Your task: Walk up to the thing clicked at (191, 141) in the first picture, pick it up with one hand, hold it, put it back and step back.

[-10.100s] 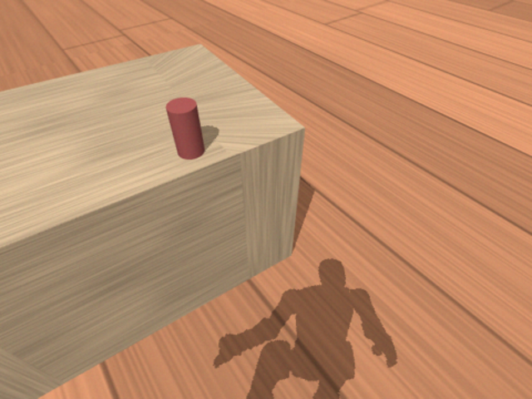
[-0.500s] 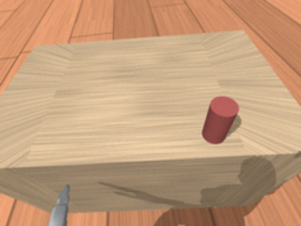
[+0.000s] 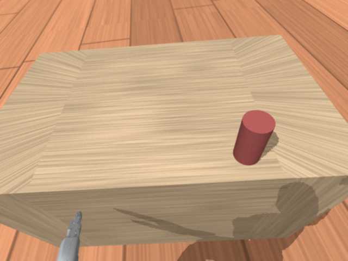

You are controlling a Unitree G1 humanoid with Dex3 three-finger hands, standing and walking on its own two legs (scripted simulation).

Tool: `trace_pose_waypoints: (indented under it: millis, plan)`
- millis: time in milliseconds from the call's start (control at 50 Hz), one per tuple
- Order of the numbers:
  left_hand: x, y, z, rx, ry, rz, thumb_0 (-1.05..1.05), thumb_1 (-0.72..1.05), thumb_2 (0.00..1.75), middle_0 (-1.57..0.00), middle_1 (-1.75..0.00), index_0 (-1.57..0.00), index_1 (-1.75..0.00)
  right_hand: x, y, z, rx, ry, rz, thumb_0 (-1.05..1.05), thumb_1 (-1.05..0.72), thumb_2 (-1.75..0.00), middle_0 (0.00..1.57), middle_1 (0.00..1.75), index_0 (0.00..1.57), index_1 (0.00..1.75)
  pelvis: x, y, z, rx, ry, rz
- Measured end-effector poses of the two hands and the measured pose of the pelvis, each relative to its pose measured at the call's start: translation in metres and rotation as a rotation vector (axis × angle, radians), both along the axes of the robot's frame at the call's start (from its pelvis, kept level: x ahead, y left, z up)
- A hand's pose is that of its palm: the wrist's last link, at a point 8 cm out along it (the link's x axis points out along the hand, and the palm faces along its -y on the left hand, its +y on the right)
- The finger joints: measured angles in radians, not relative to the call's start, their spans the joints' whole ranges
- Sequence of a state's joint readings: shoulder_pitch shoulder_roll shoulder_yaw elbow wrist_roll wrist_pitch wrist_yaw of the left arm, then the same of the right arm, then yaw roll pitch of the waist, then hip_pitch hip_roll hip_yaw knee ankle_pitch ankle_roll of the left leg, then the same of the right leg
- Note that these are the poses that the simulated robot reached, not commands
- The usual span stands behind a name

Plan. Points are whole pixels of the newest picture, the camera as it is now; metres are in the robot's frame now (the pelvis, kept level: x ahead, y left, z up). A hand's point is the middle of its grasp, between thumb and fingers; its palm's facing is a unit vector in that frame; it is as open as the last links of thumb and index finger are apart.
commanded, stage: go down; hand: right
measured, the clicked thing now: (251, 139) +0.43 -0.16 +0.02
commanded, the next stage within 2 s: approach in 0.46 s
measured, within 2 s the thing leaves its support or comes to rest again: neither
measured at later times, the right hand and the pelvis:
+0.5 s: hand out of the picture +0.35 -0.37 +0.13, palm faces +0.12 +0.99 +0.01, open 17.6 cm; pelvis +0.00 +0.00 +0.00, yaw +0 degrees
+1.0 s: hand (310, 150) +0.38 -0.28 +0.05, palm faces +0.02 +1.00 +0.07, open 17.6 cm; pelvis -0.01 +0.01 -0.02, yaw +0 degrees
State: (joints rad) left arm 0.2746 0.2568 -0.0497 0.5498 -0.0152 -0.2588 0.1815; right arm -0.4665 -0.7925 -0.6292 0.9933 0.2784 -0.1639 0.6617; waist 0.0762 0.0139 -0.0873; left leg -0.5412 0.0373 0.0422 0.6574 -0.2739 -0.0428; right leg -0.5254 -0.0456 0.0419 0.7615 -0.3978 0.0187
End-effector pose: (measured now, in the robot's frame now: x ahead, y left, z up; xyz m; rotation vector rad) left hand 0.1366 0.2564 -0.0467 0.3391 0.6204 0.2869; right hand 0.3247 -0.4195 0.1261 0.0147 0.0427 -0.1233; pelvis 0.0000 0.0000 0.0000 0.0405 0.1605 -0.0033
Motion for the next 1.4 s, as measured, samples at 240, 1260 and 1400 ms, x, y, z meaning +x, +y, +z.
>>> trace_pose_waypoints:
  millis: [240, 1260, 1400]
  plan:
    - [-0.001, 0.000, -0.006, 0.008, 0.024, 0.004, -0.01, -0.52, 0.05, -0.06, -0.06, -0.06, -0.05, -0.004, 0.000, -0.001, -0.007, -0.018, 0.007, -0.02, 0.56, -0.05, 0.05, 0.05, 0.05, 0.05, 0.000, -0.002, -0.002, 0.003, -0.001, -0.001]
    - [-0.029, 0.017, -0.008, 0.035, -0.016, 0.029, -0.01, -0.51, 0.03, -0.07, -0.06, -0.07, -0.05, 0.063, 0.140, -0.115, 0.050, -0.004, 0.083, -0.02, 0.58, -0.04, 0.04, 0.05, 0.04, 0.05, -0.016, 0.007, -0.038, -0.012, 0.102, 0.034]
    - [-0.025, 0.014, -0.007, -0.001, -0.037, 0.028, -0.01, -0.52, 0.04, -0.07, -0.06, -0.07, -0.05, 0.061, 0.157, -0.108, 0.033, -0.012, 0.077, -0.02, 0.58, -0.05, 0.04, 0.05, 0.04, 0.05, -0.015, 0.004, -0.038, -0.017, 0.093, 0.034]
